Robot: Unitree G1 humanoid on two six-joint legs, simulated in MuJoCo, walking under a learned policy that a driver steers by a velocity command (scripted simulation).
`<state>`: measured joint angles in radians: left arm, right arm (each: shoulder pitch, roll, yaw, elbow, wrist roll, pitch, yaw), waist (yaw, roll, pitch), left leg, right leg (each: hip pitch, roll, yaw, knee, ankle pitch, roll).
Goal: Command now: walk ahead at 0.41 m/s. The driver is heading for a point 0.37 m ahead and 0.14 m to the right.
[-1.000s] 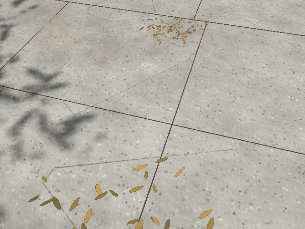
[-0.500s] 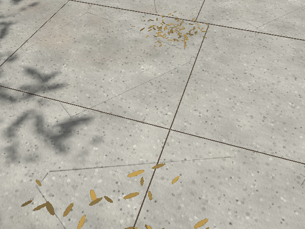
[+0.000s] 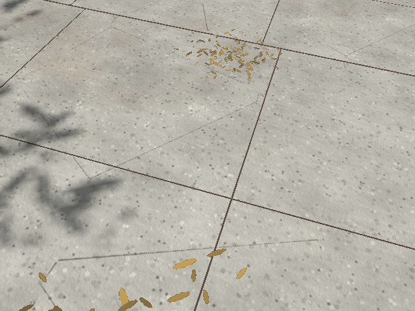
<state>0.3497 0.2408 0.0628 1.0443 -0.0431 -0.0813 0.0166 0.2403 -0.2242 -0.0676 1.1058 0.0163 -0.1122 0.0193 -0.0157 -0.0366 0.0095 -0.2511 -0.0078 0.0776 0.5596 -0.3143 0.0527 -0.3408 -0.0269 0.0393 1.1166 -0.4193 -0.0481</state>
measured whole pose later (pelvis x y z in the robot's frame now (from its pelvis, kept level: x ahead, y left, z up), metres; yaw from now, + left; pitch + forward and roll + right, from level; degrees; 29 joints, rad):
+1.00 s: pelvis +0.38 -0.04 +0.00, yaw -12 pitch +1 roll -1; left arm 0.17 0.22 0.03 0.97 0.01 -0.02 0.02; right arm 0.17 -0.22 -0.05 1.00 -0.01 -0.03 -0.03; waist 0.00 -0.01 0.01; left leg -0.31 0.04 -0.01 0.52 -0.22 -0.03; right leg -0.22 0.04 -0.03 0.49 -0.28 -0.04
